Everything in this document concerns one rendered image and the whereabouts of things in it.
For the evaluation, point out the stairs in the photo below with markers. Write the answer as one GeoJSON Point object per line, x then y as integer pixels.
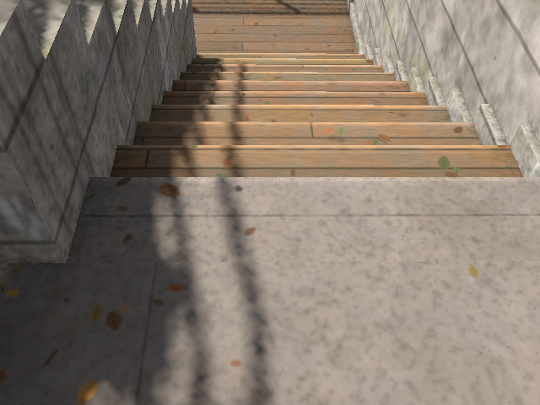
{"type": "Point", "coordinates": [302, 115]}

